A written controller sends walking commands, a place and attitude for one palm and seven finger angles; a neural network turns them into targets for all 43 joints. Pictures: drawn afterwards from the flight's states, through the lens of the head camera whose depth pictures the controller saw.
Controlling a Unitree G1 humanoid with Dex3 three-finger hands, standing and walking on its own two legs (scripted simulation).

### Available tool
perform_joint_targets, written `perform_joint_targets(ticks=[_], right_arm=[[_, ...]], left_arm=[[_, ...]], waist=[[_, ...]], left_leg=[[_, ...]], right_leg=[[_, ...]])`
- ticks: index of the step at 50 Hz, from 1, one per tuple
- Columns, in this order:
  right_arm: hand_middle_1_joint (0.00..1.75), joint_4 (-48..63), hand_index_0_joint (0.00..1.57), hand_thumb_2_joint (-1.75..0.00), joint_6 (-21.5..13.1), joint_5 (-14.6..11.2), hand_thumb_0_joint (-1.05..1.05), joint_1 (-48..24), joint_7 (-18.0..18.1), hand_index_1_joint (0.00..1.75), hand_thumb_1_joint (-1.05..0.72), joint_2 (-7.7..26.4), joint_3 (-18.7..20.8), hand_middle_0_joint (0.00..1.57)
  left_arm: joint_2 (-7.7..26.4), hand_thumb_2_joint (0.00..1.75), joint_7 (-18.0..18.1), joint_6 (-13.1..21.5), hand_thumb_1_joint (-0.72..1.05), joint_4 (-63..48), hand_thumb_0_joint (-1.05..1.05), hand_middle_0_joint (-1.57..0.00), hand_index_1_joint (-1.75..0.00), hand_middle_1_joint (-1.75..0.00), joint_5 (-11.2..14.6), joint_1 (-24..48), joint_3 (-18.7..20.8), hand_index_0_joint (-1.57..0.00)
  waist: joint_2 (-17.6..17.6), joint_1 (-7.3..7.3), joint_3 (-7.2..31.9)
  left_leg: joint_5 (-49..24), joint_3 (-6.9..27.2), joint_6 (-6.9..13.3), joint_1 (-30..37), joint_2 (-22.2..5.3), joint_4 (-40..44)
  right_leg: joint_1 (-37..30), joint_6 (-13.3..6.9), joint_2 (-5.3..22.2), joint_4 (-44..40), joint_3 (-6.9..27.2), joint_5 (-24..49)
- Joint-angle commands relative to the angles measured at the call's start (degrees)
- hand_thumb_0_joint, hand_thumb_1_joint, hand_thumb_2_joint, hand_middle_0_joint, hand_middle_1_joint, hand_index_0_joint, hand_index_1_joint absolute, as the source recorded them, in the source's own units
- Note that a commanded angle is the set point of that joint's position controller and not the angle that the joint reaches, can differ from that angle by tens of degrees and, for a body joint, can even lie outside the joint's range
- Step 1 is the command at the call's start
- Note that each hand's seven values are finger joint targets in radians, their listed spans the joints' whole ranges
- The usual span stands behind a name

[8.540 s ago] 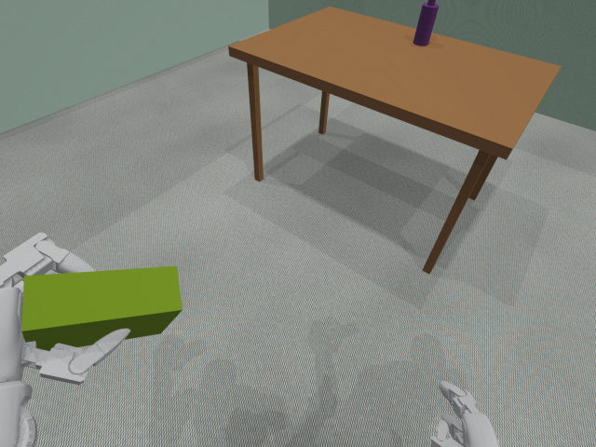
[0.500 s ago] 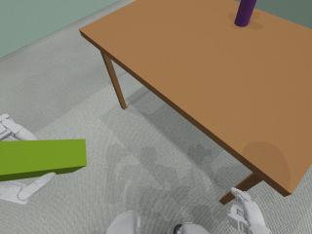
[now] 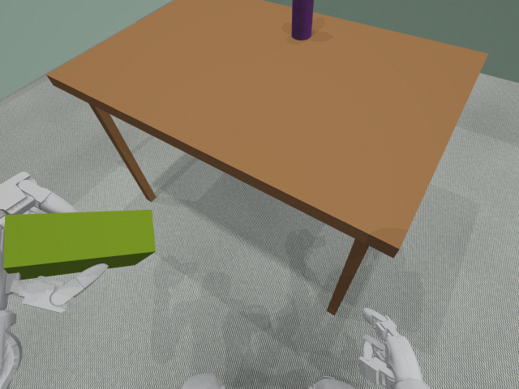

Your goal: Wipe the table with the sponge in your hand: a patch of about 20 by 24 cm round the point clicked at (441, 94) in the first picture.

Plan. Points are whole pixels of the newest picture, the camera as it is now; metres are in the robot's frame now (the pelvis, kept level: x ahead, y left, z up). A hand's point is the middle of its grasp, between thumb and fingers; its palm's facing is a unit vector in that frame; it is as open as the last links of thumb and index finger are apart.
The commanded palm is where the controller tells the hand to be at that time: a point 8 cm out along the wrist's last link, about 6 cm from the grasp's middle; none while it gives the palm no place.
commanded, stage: turn to face it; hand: left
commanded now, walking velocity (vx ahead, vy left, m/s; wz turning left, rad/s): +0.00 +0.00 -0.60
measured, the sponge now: (104, 243) +0.24 +0.20 +0.16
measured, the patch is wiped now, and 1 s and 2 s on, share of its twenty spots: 0.00 0.00 0.00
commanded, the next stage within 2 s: take the last steps up to it in 1.40 s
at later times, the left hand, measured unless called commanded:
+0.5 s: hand (123, 256) +0.21 +0.16 +0.19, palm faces +0.15 -0.86 -0.48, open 9.2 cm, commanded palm +0.17 +0.21 +0.20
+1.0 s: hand (249, 269) +0.21 +0.03 +0.19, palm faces -0.16 -0.84 -0.51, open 9.2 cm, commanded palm +0.18 +0.10 +0.20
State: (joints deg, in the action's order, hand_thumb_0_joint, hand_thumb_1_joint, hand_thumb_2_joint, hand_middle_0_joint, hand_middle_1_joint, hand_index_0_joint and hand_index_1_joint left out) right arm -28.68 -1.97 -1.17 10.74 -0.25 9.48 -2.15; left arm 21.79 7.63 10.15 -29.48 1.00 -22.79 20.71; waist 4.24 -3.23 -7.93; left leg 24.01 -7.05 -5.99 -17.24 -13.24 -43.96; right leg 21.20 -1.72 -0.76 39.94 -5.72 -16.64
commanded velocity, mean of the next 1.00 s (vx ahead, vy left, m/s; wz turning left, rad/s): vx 0.00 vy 0.00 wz -0.59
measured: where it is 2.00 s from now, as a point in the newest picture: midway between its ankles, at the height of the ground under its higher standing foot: outside the picture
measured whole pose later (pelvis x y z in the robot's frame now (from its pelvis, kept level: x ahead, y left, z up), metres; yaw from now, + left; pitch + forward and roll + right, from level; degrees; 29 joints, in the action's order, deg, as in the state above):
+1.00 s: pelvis -0.11 -0.04 +0.02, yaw -34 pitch +2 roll +2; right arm -30.0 4.7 -0.9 9.4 0.3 15.7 1.7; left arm 25.2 8.3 11.2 -34.8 2.6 -30.8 23.7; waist -2.2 0.1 -4.3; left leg 22.4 -2.9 -3.0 -15.4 -2.1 -32.3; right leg 23.5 -4.4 -6.5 29.3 5.5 -7.4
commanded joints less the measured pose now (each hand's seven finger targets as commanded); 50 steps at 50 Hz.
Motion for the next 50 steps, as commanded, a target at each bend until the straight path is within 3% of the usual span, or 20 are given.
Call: perform_joint_targets(ticks=[1,3,5,13,16,18,20,22,25,28,30,31,32,33,35,37,43,47,49,50], right_arm=[[0.30,7.75,0.20,-0.90,-0.95,0.23,0.00,-5.61,0.89,0.30,-0.90,7.08,3.93,0.20],[0.30,6.04,0.20,-0.90,1.51,0.63,0.00,-6.27,0.38,0.30,-0.90,6.22,2.68,0.20],[0.30,6.07,0.20,-0.90,2.72,0.69,0.00,-6.55,0.30,0.30,-0.90,6.59,3.39,0.20],[0.30,5.78,0.20,-0.90,4.25,0.11,0.00,-6.40,0.71,0.30,-0.90,9.06,4.18,0.20],[0.30,6.12,0.20,-0.90,4.47,0.20,0.00,-4.53,0.63,0.30,-0.90,9.42,4.38,0.20],[0.30,6.39,0.20,-0.90,3.71,0.51,0.00,-4.29,1.33,0.30,-0.90,10.85,5.08,0.20],[0.30,7.87,0.20,-0.90,2.21,0.38,0.00,-6.04,2.07,0.30,-0.90,10.58,5.42,0.20],[0.30,7.91,0.20,-0.90,1.27,0.02,0.00,-5.26,1.79,0.30,-0.90,9.55,6.04,0.20],[0.30,7.08,0.20,-0.90,-1.14,-0.46,0.00,-2.97,1.17,0.30,-0.90,9.70,5.32,0.20],[0.30,6.21,0.20,-0.90,-3.14,-0.10,0.00,-0.03,0.95,0.30,-0.90,11.01,5.51,0.20],[0.30,6.30,0.20,-0.90,-3.71,-0.17,0.00,-0.48,0.71,0.30,-0.90,10.19,5.28,0.20],[0.30,7.31,0.20,-0.90,-3.51,-0.09,0.00,-2.20,0.92,0.30,-0.90,8.03,4.48,0.20],[0.30,7.73,0.20,-0.90,-2.91,-0.27,0.00,-4.00,1.09,0.30,-0.90,8.47,4.77,0.20],[0.30,7.65,0.20,-0.90,-1.99,-0.15,0.00,-5.40,0.59,0.30,-0.90,8.38,4.85,0.20],[0.30,6.14,0.20,-0.90,0.27,0.63,0.00,-5.89,0.24,0.30,-0.90,6.50,2.98,0.20],[0.30,5.69,0.20,-0.90,1.53,0.76,0.00,-6.75,0.27,0.30,-0.90,6.41,3.27,0.20],[0.30,6.38,0.20,-0.90,3.21,0.36,0.00,-6.53,0.29,0.30,-0.90,7.95,4.01,0.20],[0.30,6.82,0.20,-0.90,4.20,0.04,0.00,-4.60,0.23,0.30,-0.90,8.80,4.23,0.20],[0.30,6.79,0.20,-0.90,3.86,-0.03,0.00,-3.97,0.62,0.30,-0.90,9.57,4.74,0.20],[0.30,7.12,0.20,-0.90,3.53,0.19,0.00,-4.42,1.09,0.30,-0.90,10.58,5.22,0.20]], left_arm=[[15.57,1.30,2.15,3.22,0.10,-14.87,0.00,-1.20,-1.60,-1.60,2.61,-1.26,12.48,-1.20],[14.55,1.30,2.37,4.11,0.10,-16.97,0.00,-1.20,-1.60,-1.60,3.13,-6.11,13.57,-1.20],[12.86,1.30,2.22,4.51,0.10,-16.90,0.00,-1.20,-1.60,-1.60,3.25,-8.43,13.34,-1.20],[11.15,1.30,2.49,3.13,0.10,-12.25,0.00,-1.20,-1.60,-1.60,2.68,-8.05,10.45,-1.20],[10.22,1.30,1.93,3.09,0.10,-14.02,0.00,-1.20,-1.60,-1.60,1.96,-4.81,7.92,-1.20],[11.35,1.30,1.56,3.85,0.10,-16.70,0.00,-1.20,-1.60,-1.60,1.82,-1.82,7.81,-1.20],[11.70,1.30,1.08,4.48,0.10,-17.82,0.00,-1.20,-1.60,-1.60,0.67,0.33,8.56,-1.20],[10.38,1.30,0.45,4.08,0.10,-13.60,0.00,-1.20,-1.60,-1.60,0.24,-2.47,8.38,-1.20],[7.79,1.30,0.78,4.33,0.10,-13.55,0.00,-1.20,-1.60,-1.60,1.11,-0.13,5.20,-1.20],[8.70,1.30,1.02,3.93,0.10,-13.44,0.00,-1.20,-1.60,-1.60,0.57,4.15,4.20,-1.20],[10.53,1.30,1.28,3.93,0.10,-12.57,0.00,-1.20,-1.60,-1.60,0.32,6.42,6.01,-1.20],[13.78,1.30,1.92,4.13,0.10,-12.10,0.00,-1.20,-1.60,-1.60,0.33,5.94,8.62,-1.20],[13.91,1.30,2.13,3.38,0.10,-10.50,0.00,-1.20,-1.60,-1.60,1.78,3.87,10.35,-1.20],[14.82,1.30,2.23,3.22,0.10,-13.17,0.00,-1.20,-1.60,-1.60,2.13,1.55,11.22,-1.20],[13.22,1.30,2.24,4.27,0.10,-15.92,0.00,-1.20,-1.60,-1.60,2.89,-3.62,11.61,-1.20],[12.84,1.30,2.48,4.98,0.10,-16.38,0.00,-1.20,-1.60,-1.60,2.96,-6.47,12.59,-1.20],[11.85,1.30,2.46,4.50,0.10,-14.61,0.00,-1.20,-1.60,-1.60,2.82,-9.59,11.90,-1.20],[10.86,1.30,2.18,3.62,0.10,-14.45,0.00,-1.20,-1.60,-1.60,2.11,-7.55,9.60,-1.20],[11.24,1.30,1.93,3.81,0.10,-16.11,0.00,-1.20,-1.60,-1.60,1.89,-6.19,9.03,-1.20],[11.34,1.30,1.73,4.11,0.10,-16.44,0.00,-1.20,-1.60,-1.60,1.70,-5.43,9.25,-1.20]], waist=[[-15.66,0.83,15.57],[-7.16,1.19,19.47],[-8.51,1.88,19.20],[-12.47,0.83,16.57],[-10.84,2.00,16.07],[-4.04,2.35,13.59],[12.79,1.66,11.57],[11.34,1.33,8.07],[11.53,1.45,5.80],[8.45,2.38,8.24],[-1.39,2.20,10.90],[-17.65,1.69,11.79],[-22.64,0.54,15.27],[-17.45,0.45,16.15],[-9.08,1.43,16.72],[-8.67,1.80,18.40],[-10.70,1.14,18.76],[-10.13,1.91,17.88],[-5.94,2.42,17.14],[-0.91,2.34,15.47]], left_leg=[[6.88,9.55,1.04,-14.44,7.61,-27.80],[3.02,9.57,0.61,-15.29,7.53,-25.62],[1.57,7.93,0.51,-13.43,8.04,-20.29],[4.03,5.51,2.40,-2.34,11.13,2.71],[0.63,4.28,3.91,6.67,11.34,14.47],[1.21,9.49,7.63,14.59,4.42,24.48],[-5.04,21.22,15.87,8.99,-13.09,30.77],[-3.93,11.80,15.69,-4.01,-12.22,29.35],[-18.30,2.11,10.95,0.12,-8.62,22.62],[-25.09,-0.73,7.12,3.30,-6.60,13.76],[-17.44,-2.24,4.25,-0.30,-1.87,-0.62],[3.94,-2.99,1.34,-11.26,6.21,-13.17],[11.63,4.12,1.14,-12.42,8.60,-22.67],[9.74,8.50,1.02,-12.62,8.06,-26.79],[3.01,9.55,0.75,-14.91,7.51,-27.26],[1.91,8.13,0.43,-13.64,8.08,-20.72],[3.06,6.05,1.61,-5.58,9.99,-0.42],[-1.13,5.78,2.90,2.48,10.64,10.93],[-4.41,7.30,5.04,10.35,6.77,20.51],[-6.59,12.72,8.13,12.78,0.44,22.96]], right_leg=[[-15.24,-7.52,19.51,-20.12,34.57,20.74],[-19.32,-7.93,15.99,-16.49,26.59,21.10],[-17.85,-7.59,14.76,-17.97,24.29,20.43],[-8.10,-7.85,12.91,-23.18,29.83,4.34],[-2.05,-4.42,10.43,-23.70,29.42,-2.68],[7.54,-0.82,4.29,-16.35,26.18,-6.60],[12.61,3.91,-3.08,14.71,10.22,-9.99],[8.43,4.57,0.84,30.33,8.16,-8.93],[6.69,4.98,2.95,13.89,3.28,-11.12],[-3.83,4.93,-0.31,-3.13,-1.67,-3.77],[-12.22,1.55,4.20,-13.83,5.53,11.31],[-17.38,-4.68,15.01,-16.52,24.50,32.70],[-13.98,-6.37,19.43,-20.69,34.43,29.41],[-13.23,-6.68,19.28,-21.29,37.27,20.08],[-17.31,-8.78,16.33,-17.77,28.92,20.83],[-19.56,-8.19,14.61,-17.02,24.39,28.09],[-15.19,-9.09,13.99,-19.28,28.36,19.37],[-8.82,-6.38,11.68,-19.94,29.46,11.20],[-2.34,-3.18,7.97,-15.38,27.64,6.71],[3.81,-0.66,3.42,-10.35,24.16,2.63]])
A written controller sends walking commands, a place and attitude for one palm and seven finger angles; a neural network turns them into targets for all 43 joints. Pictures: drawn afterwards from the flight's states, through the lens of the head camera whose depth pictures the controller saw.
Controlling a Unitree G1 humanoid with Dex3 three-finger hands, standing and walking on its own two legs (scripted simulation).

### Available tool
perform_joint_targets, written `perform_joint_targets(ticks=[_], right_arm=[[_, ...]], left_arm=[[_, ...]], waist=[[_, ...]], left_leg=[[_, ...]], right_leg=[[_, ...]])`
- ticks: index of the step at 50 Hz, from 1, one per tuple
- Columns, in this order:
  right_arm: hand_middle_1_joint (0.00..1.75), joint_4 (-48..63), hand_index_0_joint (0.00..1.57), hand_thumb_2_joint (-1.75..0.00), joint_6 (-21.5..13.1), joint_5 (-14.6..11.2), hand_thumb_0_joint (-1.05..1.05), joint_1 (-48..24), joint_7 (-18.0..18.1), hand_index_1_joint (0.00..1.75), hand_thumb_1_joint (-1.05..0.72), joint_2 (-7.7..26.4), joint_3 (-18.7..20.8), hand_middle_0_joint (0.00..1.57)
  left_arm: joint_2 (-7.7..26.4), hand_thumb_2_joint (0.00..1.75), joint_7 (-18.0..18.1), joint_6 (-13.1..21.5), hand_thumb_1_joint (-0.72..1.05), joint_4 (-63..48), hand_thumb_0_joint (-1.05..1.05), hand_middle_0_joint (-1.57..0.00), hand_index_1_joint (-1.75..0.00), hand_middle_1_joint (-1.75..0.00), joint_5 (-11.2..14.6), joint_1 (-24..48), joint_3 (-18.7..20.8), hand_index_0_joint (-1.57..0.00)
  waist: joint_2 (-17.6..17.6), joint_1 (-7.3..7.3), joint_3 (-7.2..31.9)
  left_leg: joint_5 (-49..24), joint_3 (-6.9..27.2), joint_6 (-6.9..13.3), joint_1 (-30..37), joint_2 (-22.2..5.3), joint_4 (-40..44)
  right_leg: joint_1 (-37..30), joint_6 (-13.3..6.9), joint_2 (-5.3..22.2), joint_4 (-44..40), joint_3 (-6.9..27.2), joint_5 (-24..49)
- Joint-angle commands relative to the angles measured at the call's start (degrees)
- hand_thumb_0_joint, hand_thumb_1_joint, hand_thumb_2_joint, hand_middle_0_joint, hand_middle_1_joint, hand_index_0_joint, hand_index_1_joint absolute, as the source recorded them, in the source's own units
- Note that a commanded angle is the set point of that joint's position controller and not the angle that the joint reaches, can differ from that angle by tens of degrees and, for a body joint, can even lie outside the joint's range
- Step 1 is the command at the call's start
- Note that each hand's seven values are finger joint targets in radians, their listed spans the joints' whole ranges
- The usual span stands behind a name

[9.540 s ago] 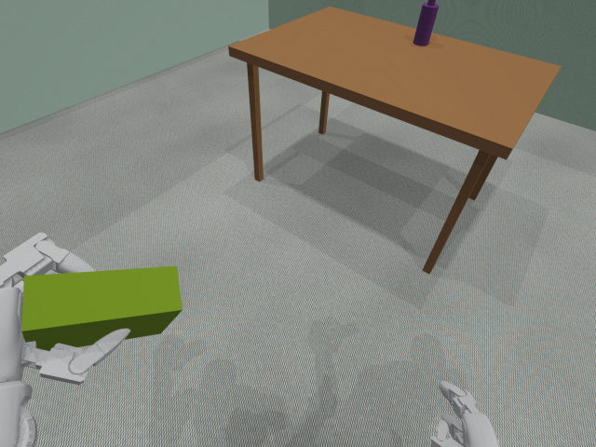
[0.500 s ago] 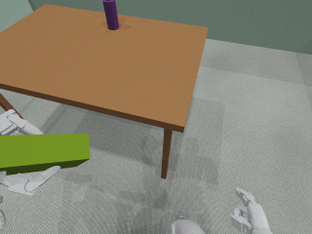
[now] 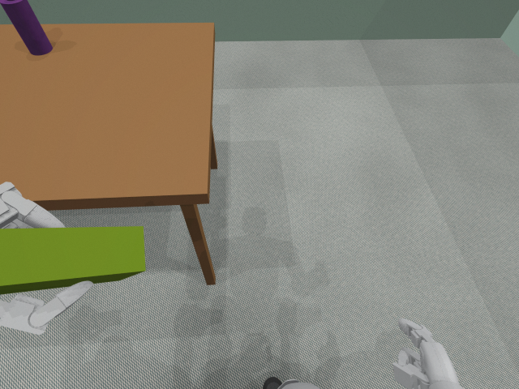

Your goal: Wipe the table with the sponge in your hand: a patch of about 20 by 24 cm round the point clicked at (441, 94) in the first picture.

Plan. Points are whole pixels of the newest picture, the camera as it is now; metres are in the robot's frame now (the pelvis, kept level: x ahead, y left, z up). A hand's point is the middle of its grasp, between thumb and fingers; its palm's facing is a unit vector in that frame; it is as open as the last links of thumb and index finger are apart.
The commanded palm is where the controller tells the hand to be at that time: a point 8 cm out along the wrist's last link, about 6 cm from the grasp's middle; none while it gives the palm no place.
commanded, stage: turn to face it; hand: left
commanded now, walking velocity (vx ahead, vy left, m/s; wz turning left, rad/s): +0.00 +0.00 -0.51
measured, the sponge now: (90, 258) +0.23 +0.20 +0.15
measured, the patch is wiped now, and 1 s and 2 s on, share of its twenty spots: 0.00 0.00 0.00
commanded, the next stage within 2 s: take the last steps up to it in 0.40 s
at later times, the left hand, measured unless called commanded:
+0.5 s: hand (153, 266) +0.22 +0.12 +0.18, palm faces +0.11 -0.81 -0.58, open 9.2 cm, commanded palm +0.17 +0.19 +0.18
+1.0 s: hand (94, 295) +0.19 +0.17 +0.17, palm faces +0.26 -0.88 -0.41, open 9.2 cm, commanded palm +0.14 +0.23 +0.18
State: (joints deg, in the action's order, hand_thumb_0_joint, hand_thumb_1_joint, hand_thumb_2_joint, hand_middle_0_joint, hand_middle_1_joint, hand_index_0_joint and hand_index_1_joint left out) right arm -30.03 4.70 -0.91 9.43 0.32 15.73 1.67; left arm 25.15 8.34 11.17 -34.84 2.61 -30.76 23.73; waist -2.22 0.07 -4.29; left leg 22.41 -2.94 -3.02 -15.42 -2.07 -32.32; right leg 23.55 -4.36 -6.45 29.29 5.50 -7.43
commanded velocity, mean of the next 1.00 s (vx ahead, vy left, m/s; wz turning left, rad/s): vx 0.10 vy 0.08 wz -0.12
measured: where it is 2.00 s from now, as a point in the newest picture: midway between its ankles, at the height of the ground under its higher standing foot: outside the picture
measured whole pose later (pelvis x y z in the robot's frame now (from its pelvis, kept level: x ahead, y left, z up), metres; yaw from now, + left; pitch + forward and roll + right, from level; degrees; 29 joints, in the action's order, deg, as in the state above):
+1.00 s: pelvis -0.06 -0.02 +0.00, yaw -10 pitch -1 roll +1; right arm -36.7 -1.2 0.1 12.1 2.8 11.3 -0.4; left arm 18.6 8.2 12.0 -25.0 -0.3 -24.7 18.1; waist 0.3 -0.7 -1.5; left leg 25.3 -3.9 0.0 -21.1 -1.7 -48.2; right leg 18.2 -1.5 3.4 33.0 -5.2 -13.9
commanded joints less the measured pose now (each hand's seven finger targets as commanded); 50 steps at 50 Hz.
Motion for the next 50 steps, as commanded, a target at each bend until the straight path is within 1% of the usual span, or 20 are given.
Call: perform_joint_targets(ticks=[1,3,4,6,11,12,13,14,15,18,20,27,31,34,36,40,41,43,45,50], right_arm=[[0.30,9.51,0.20,-0.90,-3.63,-0.37,0.00,-3.87,0.78,0.30,-0.90,5.11,1.77,0.20],[0.30,9.48,0.20,-0.90,-4.93,0.37,0.00,-3.80,1.38,0.30,-0.90,2.97,1.48,0.20],[0.30,8.97,0.20,-0.90,-5.67,0.45,0.00,-2.83,1.18,0.30,-0.90,2.78,1.44,0.20],[0.30,8.23,0.20,-0.90,-7.14,-0.48,0.00,-1.66,0.55,0.30,-0.90,3.52,1.48,0.20],[0.30,7.65,0.20,-0.90,-9.81,-0.17,0.00,0.19,0.08,0.30,-0.90,4.22,1.36,0.20],[0.30,7.57,0.20,-0.90,-9.91,-0.33,0.00,0.10,-0.03,0.30,-0.90,3.92,1.31,0.20],[0.30,7.56,0.20,-0.90,-9.62,-0.50,0.00,0.86,-0.22,0.30,-0.90,2.96,1.30,0.20],[0.30,8.96,0.20,-0.90,-9.51,-0.68,0.00,-1.32,-0.13,0.30,-0.90,1.08,0.66,0.20],[0.30,8.78,0.20,-0.90,-9.06,-0.91,0.00,-2.85,0.19,0.30,-0.90,1.81,1.28,0.20],[0.30,6.97,0.20,-0.90,-6.33,0.08,0.00,-4.72,0.06,0.30,-0.90,-0.51,-0.84,0.20],[0.30,6.41,0.20,-0.90,-5.51,0.37,0.00,-4.98,0.42,0.30,-0.90,-0.51,-0.63,0.20],[0.30,5.73,0.20,-0.90,-6.70,0.35,0.00,-3.57,2.16,0.30,-0.90,1.68,0.35,0.20],[0.30,5.03,0.20,-0.90,-6.88,0.55,0.00,-1.62,2.95,0.30,-0.90,2.65,1.00,0.20],[0.30,6.49,0.20,-0.90,-7.57,0.69,0.00,-2.20,3.62,0.30,-0.90,4.75,1.95,0.20],[0.30,5.70,0.20,-0.90,-8.31,0.37,0.00,-2.81,3.74,0.30,-0.90,3.67,1.04,0.20],[0.30,4.23,0.20,-0.90,-10.28,0.59,0.00,-1.37,3.82,0.30,-0.90,3.51,1.10,0.20],[0.30,3.98,0.20,-0.90,-10.51,0.65,0.00,-1.08,3.70,0.30,-0.90,3.43,1.15,0.20],[0.30,3.52,0.20,-0.90,-10.22,0.57,0.00,-0.97,3.21,0.30,-0.90,2.88,1.59,0.20],[0.30,3.32,0.20,-0.90,-9.93,0.59,0.00,-2.98,2.99,0.30,-0.90,2.18,1.21,0.20],[0.30,2.75,0.20,-0.90,-8.77,1.47,0.00,-3.67,2.98,0.30,-0.90,0.39,-0.28,0.20]], left_arm=[[7.96,1.30,0.71,3.24,0.10,-12.66,0.00,-1.20,-1.60,-1.60,-0.26,3.85,6.16,-1.20],[9.96,1.30,0.38,3.00,0.10,-13.11,0.00,-1.20,-1.60,-1.60,-0.71,5.93,7.33,-1.20],[7.63,1.30,0.12,2.97,0.10,-12.50,0.00,-1.20,-1.60,-1.60,-1.00,6.39,5.04,-1.20],[4.39,1.30,-0.02,2.59,0.10,-11.04,0.00,-1.20,-1.60,-1.60,-0.74,7.11,1.20,-1.20],[5.44,1.30,0.51,2.42,0.10,-9.32,0.00,-1.20,-1.60,-1.60,-1.21,11.04,1.68,-1.20],[6.59,1.30,0.51,2.64,0.10,-8.32,0.00,-1.20,-1.60,-1.60,-1.27,11.01,3.15,-1.20],[8.29,1.30,0.78,2.61,0.10,-6.93,0.00,-1.20,-1.60,-1.60,-1.95,9.43,4.30,-1.20],[9.74,1.30,1.23,2.87,0.10,-7.01,0.00,-1.20,-1.60,-1.60,-1.06,8.27,6.40,-1.20],[11.13,1.30,1.24,2.67,0.10,-6.76,0.00,-1.20,-1.60,-1.60,0.34,4.84,8.72,-1.20],[10.38,1.30,1.39,3.46,0.10,-9.54,0.00,-1.20,-1.60,-1.60,0.93,-2.79,11.19,-1.20],[8.80,1.30,1.39,3.83,0.10,-8.95,0.00,-1.20,-1.60,-1.60,0.88,-3.83,10.65,-1.20],[7.01,1.30,1.68,2.89,0.10,-6.37,0.00,-1.20,-1.60,-1.60,0.06,-0.95,7.00,-1.20],[7.02,1.30,2.23,2.53,0.10,-7.27,0.00,-1.20,-1.60,-1.60,-1.19,0.95,4.82,-1.20],[6.70,1.30,1.92,3.60,0.10,-10.80,0.00,-1.20,-1.60,-1.60,-1.94,4.23,3.39,-1.20],[6.28,1.30,1.86,3.85,0.10,-7.17,0.00,-1.20,-1.60,-1.60,-2.59,4.20,3.60,-1.20],[4.77,1.30,1.49,4.09,0.10,-2.33,0.00,-1.20,-1.60,-1.60,-2.90,7.60,2.25,-1.20],[4.63,1.30,1.43,4.36,0.10,-2.58,0.00,-1.20,-1.60,-1.60,-2.71,9.54,1.74,-1.20],[5.53,1.30,1.21,3.87,0.10,-0.85,0.00,-1.20,-1.60,-1.60,-2.52,11.16,1.89,-1.20],[6.38,1.30,1.32,3.83,0.10,-0.57,0.00,-1.20,-1.60,-1.60,-2.21,12.12,2.08,-1.20],[7.23,1.30,1.54,4.96,0.10,-4.72,0.00,-1.20,-1.60,-1.60,-2.31,7.35,4.13,-1.20]], waist=[[14.02,-1.57,11.07],[20.15,-1.98,8.35],[17.64,-1.27,4.96],[16.86,-1.33,4.36],[16.05,-0.49,6.57],[12.98,-0.82,8.01],[4.63,-0.21,10.19],[-9.33,-1.12,11.76],[-13.08,-1.84,13.23],[-1.88,-1.11,15.54],[-3.22,-0.36,15.23],[-5.24,-1.06,14.76],[-2.34,-0.01,13.55],[10.52,-0.19,8.14],[18.51,-0.43,4.04],[11.73,-0.09,2.12],[8.61,0.43,2.71],[-6.69,0.28,4.22],[-8.20,-0.80,3.68],[-6.04,-1.03,8.00]], left_leg=[[-14.76,13.28,8.26,12.59,-18.00,12.08],[-16.00,14.53,12.76,1.64,-24.46,15.39],[-22.72,10.27,12.43,1.35,-23.17,13.32],[-31.77,0.76,8.76,4.36,-19.44,9.16],[-34.63,-2.93,4.16,4.28,-16.82,-0.30],[-30.83,-3.59,3.24,1.89,-15.54,-6.00],[-21.74,-6.17,1.11,-3.22,-11.15,-15.60],[4.90,-5.75,-1.52,-14.18,-3.04,-25.97],[12.57,1.27,-1.18,-15.03,-2.69,-33.61],[6.96,4.37,-1.27,-16.26,-3.58,-34.64],[4.13,2.26,-1.22,-13.79,-2.89,-29.59],[2.96,-0.34,1.18,-6.17,-0.22,-11.15],[-1.31,-1.37,3.30,4.26,0.67,6.20],[1.55,8.47,8.37,6.50,-8.97,15.55],[18.62,14.39,11.26,-8.58,-14.24,22.17],[8.66,7.27,8.46,-12.28,-8.76,11.44],[5.78,5.13,7.33,-11.90,-6.23,7.19],[7.74,-1.30,4.11,-13.84,0.45,-8.53],[6.36,1.85,3.30,-15.29,-0.42,-21.49],[1.46,-1.02,3.57,-2.86,-1.21,-6.37]], right_leg=[[6.08,4.46,4.14,10.51,6.06,-13.78],[6.42,6.45,4.85,34.35,-2.24,-21.13],[8.47,6.74,6.85,34.93,-2.80,-20.60],[6.63,7.07,7.56,25.80,-7.18,-19.75],[-9.07,6.72,5.15,3.24,-13.63,-9.68],[-14.28,5.71,6.75,-1.72,-12.16,-2.85],[-18.96,2.08,13.84,-3.15,-3.48,13.95],[-24.06,-3.80,23.14,-4.15,13.10,35.73],[-21.64,-5.07,26.36,-6.15,17.91,37.24],[-22.27,-6.00,23.83,-4.33,10.57,26.20],[-19.32,-5.19,21.97,-6.24,7.57,22.16],[-15.61,-5.08,21.52,-11.65,10.11,3.23],[-12.01,-1.27,19.37,-13.27,8.17,-12.44],[-4.97,3.10,10.63,-3.59,0.88,-19.06],[-8.86,4.46,6.78,9.05,-7.41,-18.67],[-13.26,4.42,9.19,0.07,-7.87,-14.39],[-13.26,3.06,11.64,-3.54,-3.79,-15.00],[-11.61,-2.39,23.35,-13.10,16.07,-25.69],[-10.10,-6.81,30.01,-18.77,23.91,-31.16],[-7.50,-4.11,24.46,-11.93,4.78,-12.85]])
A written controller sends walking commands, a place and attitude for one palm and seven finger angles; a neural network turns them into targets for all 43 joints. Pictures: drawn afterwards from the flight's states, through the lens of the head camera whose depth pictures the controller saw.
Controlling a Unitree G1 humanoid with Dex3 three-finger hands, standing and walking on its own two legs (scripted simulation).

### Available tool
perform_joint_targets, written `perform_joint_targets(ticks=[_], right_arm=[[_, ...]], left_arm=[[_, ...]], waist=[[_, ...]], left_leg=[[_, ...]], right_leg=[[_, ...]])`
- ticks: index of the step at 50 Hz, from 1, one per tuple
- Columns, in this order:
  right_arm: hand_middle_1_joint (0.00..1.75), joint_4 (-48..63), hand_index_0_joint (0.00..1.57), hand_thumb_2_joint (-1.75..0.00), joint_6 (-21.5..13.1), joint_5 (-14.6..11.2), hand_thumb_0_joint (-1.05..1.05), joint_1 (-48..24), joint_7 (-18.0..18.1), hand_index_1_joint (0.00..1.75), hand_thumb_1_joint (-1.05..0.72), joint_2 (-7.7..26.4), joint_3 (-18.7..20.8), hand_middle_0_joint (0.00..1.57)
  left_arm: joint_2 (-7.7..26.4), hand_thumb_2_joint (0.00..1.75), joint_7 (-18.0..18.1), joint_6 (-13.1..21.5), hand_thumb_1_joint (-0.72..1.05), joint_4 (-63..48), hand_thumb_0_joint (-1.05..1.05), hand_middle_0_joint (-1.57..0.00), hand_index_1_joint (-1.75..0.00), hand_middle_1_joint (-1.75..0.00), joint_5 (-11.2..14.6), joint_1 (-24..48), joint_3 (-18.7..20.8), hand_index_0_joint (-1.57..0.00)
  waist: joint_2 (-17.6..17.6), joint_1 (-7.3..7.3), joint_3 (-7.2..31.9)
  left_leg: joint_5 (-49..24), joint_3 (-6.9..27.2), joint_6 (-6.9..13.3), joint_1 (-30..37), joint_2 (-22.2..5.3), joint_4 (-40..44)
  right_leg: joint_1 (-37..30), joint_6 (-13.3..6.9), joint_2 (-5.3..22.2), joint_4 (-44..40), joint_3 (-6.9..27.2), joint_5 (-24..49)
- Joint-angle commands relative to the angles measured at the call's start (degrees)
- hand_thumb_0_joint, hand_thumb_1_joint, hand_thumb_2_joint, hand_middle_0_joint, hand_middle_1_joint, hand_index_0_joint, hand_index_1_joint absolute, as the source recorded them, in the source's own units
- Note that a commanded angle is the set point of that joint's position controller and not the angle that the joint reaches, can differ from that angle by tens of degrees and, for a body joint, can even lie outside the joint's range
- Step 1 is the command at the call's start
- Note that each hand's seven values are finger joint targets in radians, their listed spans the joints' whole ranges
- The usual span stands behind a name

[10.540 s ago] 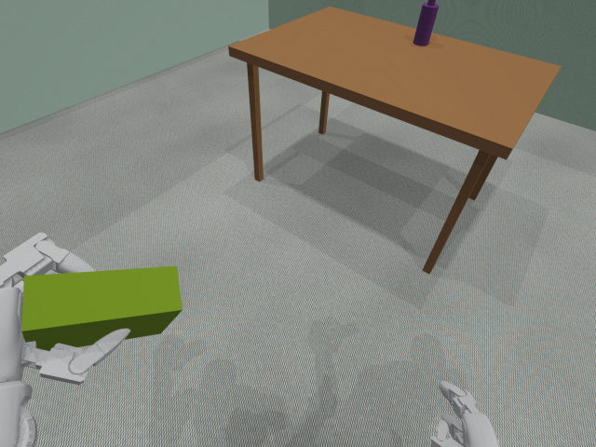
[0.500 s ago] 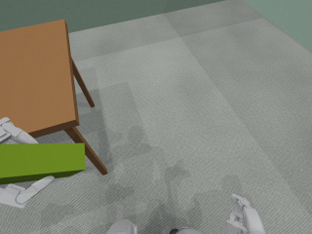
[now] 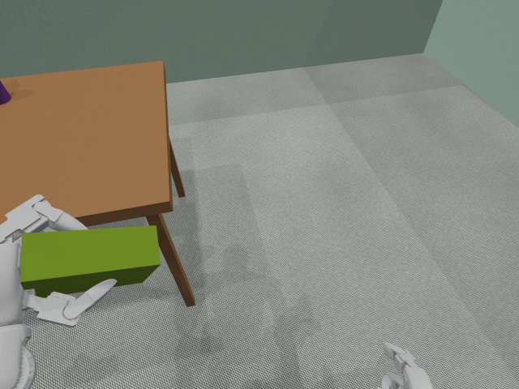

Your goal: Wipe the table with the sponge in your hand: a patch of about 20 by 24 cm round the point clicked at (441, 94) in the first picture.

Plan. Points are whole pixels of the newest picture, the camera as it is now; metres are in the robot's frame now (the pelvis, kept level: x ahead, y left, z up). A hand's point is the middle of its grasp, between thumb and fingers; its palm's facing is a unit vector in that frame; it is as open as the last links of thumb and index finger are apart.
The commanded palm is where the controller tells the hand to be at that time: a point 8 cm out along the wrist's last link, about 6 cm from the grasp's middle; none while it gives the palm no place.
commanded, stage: take the last steps up to it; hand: left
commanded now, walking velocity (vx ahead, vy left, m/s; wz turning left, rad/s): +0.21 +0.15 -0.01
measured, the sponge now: (113, 260) +0.23 +0.20 +0.15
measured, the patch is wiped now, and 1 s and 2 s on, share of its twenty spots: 0.00 0.00 0.00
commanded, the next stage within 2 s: come to a stop and stand still in 0.62 s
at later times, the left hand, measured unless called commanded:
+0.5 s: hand (46, 221) +0.27 +0.29 +0.16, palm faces +0.33 -0.81 -0.49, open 9.2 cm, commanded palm +0.21 +0.34 +0.18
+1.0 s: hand (28, 188) +0.32 +0.34 +0.16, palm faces +0.33 -0.82 -0.47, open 9.2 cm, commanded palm +0.27 +0.39 +0.18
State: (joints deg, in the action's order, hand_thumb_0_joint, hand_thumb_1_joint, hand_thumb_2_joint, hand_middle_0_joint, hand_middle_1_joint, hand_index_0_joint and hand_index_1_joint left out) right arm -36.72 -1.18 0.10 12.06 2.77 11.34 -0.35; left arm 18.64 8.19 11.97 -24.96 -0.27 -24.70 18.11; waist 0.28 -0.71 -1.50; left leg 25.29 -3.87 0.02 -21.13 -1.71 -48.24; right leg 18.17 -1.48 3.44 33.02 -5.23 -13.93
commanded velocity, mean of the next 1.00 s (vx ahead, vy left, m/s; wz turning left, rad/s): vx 0.10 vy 0.08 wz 0.01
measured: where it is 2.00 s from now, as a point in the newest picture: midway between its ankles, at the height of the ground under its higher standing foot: outside the picture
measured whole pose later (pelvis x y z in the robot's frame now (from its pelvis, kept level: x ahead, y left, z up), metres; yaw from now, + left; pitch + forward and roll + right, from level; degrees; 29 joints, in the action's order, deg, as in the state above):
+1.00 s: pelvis +0.10 +0.12 +0.00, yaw -3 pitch +0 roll +0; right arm -34.3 -2.6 -0.7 10.3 2.3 8.9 -2.5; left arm 20.8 8.2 10.7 -28.4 2.1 -28.7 20.2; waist 2.5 -0.1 -3.7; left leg 21.0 -6.0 -1.5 -18.4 -3.0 -38.4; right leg 16.3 -3.1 0.6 33.0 -7.2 -17.1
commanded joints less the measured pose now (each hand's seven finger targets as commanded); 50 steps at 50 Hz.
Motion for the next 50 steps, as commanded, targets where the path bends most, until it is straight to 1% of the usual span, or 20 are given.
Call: perform_joint_targets(ticks=[1,4,6,7,15,16,18,19,23,25,29,30,31,33,34,37,42,44,47,50], right_arm=[[0.30,9.46,0.20,-0.90,-2.84,0.56,0.00,-5.95,0.62,0.30,-0.90,4.42,1.66,0.20],[0.30,9.97,0.20,-0.90,-3.46,0.07,0.00,-4.27,1.47,0.30,-0.90,5.34,2.66,0.20],[0.30,10.16,0.20,-0.90,-4.06,-0.48,0.00,-4.01,1.48,0.30,-0.90,6.86,3.17,0.20],[0.30,9.64,0.20,-0.90,-4.52,-0.30,0.00,-4.59,1.56,0.30,-0.90,6.55,3.19,0.20],[0.30,8.24,0.20,-0.90,-6.73,-0.61,0.00,-3.96,0.59,0.30,-0.90,6.81,3.01,0.20],[0.30,8.24,0.20,-0.90,-6.25,-0.55,0.00,-4.12,0.61,0.30,-0.90,6.53,2.88,0.20],[0.30,9.63,0.20,-0.90,-5.48,-0.81,0.00,-4.99,-0.01,0.30,-0.90,5.41,3.03,0.20],[0.30,9.09,0.20,-0.90,-4.87,-1.14,0.00,-5.11,-0.40,0.30,-0.90,6.75,4.28,0.20],[0.30,9.36,0.20,-0.90,-2.75,-0.40,0.00,-6.81,-0.59,0.30,-0.90,4.32,2.21,0.20],[0.30,10.07,0.20,-0.90,-2.82,-0.02,0.00,-6.82,-0.43,0.30,-0.90,4.06,2.51,0.20],[0.30,10.40,0.20,-0.90,-3.67,-0.06,0.00,-4.40,0.77,0.30,-0.90,4.81,3.92,0.20],[0.30,10.61,0.20,-0.90,-3.96,-0.21,0.00,-3.84,1.18,0.30,-0.90,6.11,4.73,0.20],[0.30,10.88,0.20,-0.90,-4.19,-0.53,0.00,-3.23,1.02,0.30,-0.90,7.59,5.27,0.20],[0.30,10.27,0.20,-0.90,-5.39,-0.28,0.00,-3.40,1.22,0.30,-0.90,6.68,4.91,0.20],[0.30,9.41,0.20,-0.90,-5.74,-0.44,0.00,-3.05,1.12,0.30,-0.90,6.75,5.08,0.20],[0.30,9.51,0.20,-0.90,-6.56,-1.22,0.00,-3.77,0.17,0.30,-0.90,6.42,4.25,0.20],[0.30,10.48,0.20,-0.90,-6.01,-0.78,0.00,-3.89,0.38,0.30,-0.90,6.00,2.04,0.20],[0.30,11.06,0.20,-0.90,-5.12,-0.85,0.00,-4.55,0.73,0.30,-0.90,5.28,1.42,0.20],[0.30,10.98,0.20,-0.90,-4.50,-1.09,0.00,-3.16,0.22,0.30,-0.90,4.58,1.60,0.20],[0.30,10.87,0.20,-0.90,-3.91,-0.65,0.00,-5.27,0.49,0.30,-0.90,3.46,0.28,0.20]], left_arm=[[13.17,1.30,1.87,4.02,0.10,-14.87,0.00,-1.20,-1.60,-1.60,0.78,0.58,9.70,-1.20],[12.11,1.30,2.05,4.33,0.10,-17.09,0.00,-1.20,-1.60,-1.60,1.29,2.41,8.88,-1.20],[11.43,1.30,1.81,4.97,0.10,-16.01,0.00,-1.20,-1.60,-1.60,1.14,2.13,8.89,-1.20],[12.25,1.30,1.66,4.86,0.10,-14.50,0.00,-1.20,-1.60,-1.60,0.67,2.87,9.27,-1.20],[10.79,1.30,1.39,4.37,0.10,-14.96,0.00,-1.20,-1.60,-1.60,0.87,2.07,6.65,-1.20],[11.77,1.30,1.53,4.39,0.10,-14.05,0.00,-1.20,-1.60,-1.60,0.61,2.36,7.63,-1.20],[14.38,1.30,1.84,4.17,0.10,-10.15,0.00,-1.20,-1.60,-1.60,1.29,1.16,11.03,-1.20],[14.18,1.30,1.66,4.38,0.10,-10.81,0.00,-1.20,-1.60,-1.60,2.31,0.75,10.76,-1.20],[13.95,1.30,1.64,6.62,0.10,-15.53,0.00,-1.20,-1.60,-1.60,1.40,-2.52,12.31,-1.20],[13.90,1.30,2.15,6.74,0.10,-17.66,0.00,-1.20,-1.60,-1.60,1.00,-3.73,12.65,-1.20],[12.66,1.30,2.63,6.13,0.10,-19.22,0.00,-1.20,-1.60,-1.60,1.14,-1.96,10.57,-1.20],[12.73,1.30,2.53,6.36,0.10,-19.60,0.00,-1.20,-1.60,-1.60,1.19,-1.17,10.67,-1.20],[12.16,1.30,2.48,6.57,0.10,-19.93,0.00,-1.20,-1.60,-1.60,1.42,-0.87,10.46,-1.20],[15.00,1.30,2.08,7.08,0.10,-18.62,0.00,-1.20,-1.60,-1.60,1.13,0.38,11.81,-1.20],[14.30,1.30,1.94,6.93,0.10,-18.50,0.00,-1.20,-1.60,-1.60,1.20,0.44,11.46,-1.20],[11.55,1.30,1.46,5.63,0.10,-20.39,0.00,-1.20,-1.60,-1.60,2.19,-1.78,8.93,-1.20],[12.53,1.30,1.73,3.10,0.10,-17.63,0.00,-1.20,-1.60,-1.60,2.82,-3.87,10.36,-1.20],[13.47,1.30,1.72,2.75,0.10,-16.41,0.00,-1.20,-1.60,-1.60,2.66,-3.02,11.26,-1.20],[11.43,1.30,1.37,1.08,0.10,-11.41,0.00,-1.20,-1.60,-1.60,3.52,-2.47,9.18,-1.20],[13.09,1.30,2.00,1.32,0.10,-14.75,0.00,-1.20,-1.60,-1.60,2.44,-0.52,10.20,-1.20]], waist=[[-8.29,0.14,6.18],[0.28,1.15,6.34],[14.25,0.96,5.15],[15.76,1.32,2.94],[9.73,0.68,5.75],[5.30,0.67,6.83],[-15.13,0.40,7.55],[-14.81,0.07,5.89],[-7.09,0.47,5.97],[-9.50,-0.28,7.48],[-3.63,1.26,9.00],[4.22,1.54,9.24],[14.90,1.45,10.33],[17.26,0.80,9.77],[14.01,1.32,8.69],[12.49,1.08,8.39],[9.64,0.99,8.14],[5.02,1.16,8.84],[-11.52,1.94,8.46],[-9.13,1.27,9.10]], left_leg=[[-4.32,-2.69,0.31,5.72,0.20,14.26],[-5.39,-1.25,1.90,13.62,-2.27,26.41],[-4.65,14.89,8.30,13.52,-15.35,32.47],[0.13,19.91,11.61,8.08,-18.59,35.68],[-21.35,5.31,6.28,8.33,-11.02,21.42],[-18.76,3.65,4.85,1.90,-9.65,15.81],[3.27,-2.23,-0.40,-15.67,0.49,-6.58],[4.16,3.18,-1.24,-17.12,-1.52,-14.10],[-0.30,3.59,-1.40,-11.04,-5.20,-4.25],[-3.43,-1.66,-0.95,-3.63,-2.77,6.89],[-15.71,-6.78,-0.97,11.07,0.36,23.16],[-17.99,-1.60,1.53,16.42,-4.45,24.39],[-30.11,11.37,6.70,21.19,-14.53,25.55],[-25.08,22.35,14.12,17.33,-21.19,29.41],[-28.10,19.45,14.51,17.85,-19.92,27.65],[-34.90,9.11,10.17,15.65,-15.28,25.71],[-33.51,5.11,4.82,9.51,-14.37,23.50],[-24.44,2.60,2.04,3.92,-11.88,19.76],[-6.19,-1.27,-2.41,1.74,-0.94,8.04],[-0.14,1.77,-1.64,-0.54,-0.72,8.90]], right_leg=[[-2.82,-5.87,12.74,-14.53,13.53,-7.06],[0.10,-1.45,6.91,-4.71,8.95,-10.21],[7.58,2.55,-1.05,12.56,-0.59,-16.08],[7.91,2.57,-0.93,21.09,0.20,-18.77],[-6.51,2.04,-0.89,-5.33,-3.46,-4.72],[-13.87,0.16,2.63,-8.95,0.92,1.14],[-22.33,-9.19,21.69,-14.04,28.92,13.64],[-20.04,-11.01,24.30,-15.35,31.20,13.20],[-15.16,-7.28,18.43,-10.41,11.03,28.62],[-13.35,-6.01,15.68,-8.76,7.54,28.43],[-8.20,-1.25,10.58,0.08,3.39,16.10],[-1.48,0.66,7.27,7.64,2.02,9.59],[7.85,3.55,1.21,18.10,-2.39,-12.54],[12.96,3.06,1.05,31.98,1.98,-23.66],[14.60,3.33,2.03,30.27,2.53,-21.44],[8.36,3.60,0.63,18.37,-0.63,-14.31],[-5.96,3.29,-1.75,-2.63,-1.62,-2.56],[-12.90,2.00,1.55,-7.61,2.95,12.09],[-10.16,-5.36,13.56,-10.97,18.04,30.28],[-14.14,-6.02,14.32,-9.37,14.28,33.91]])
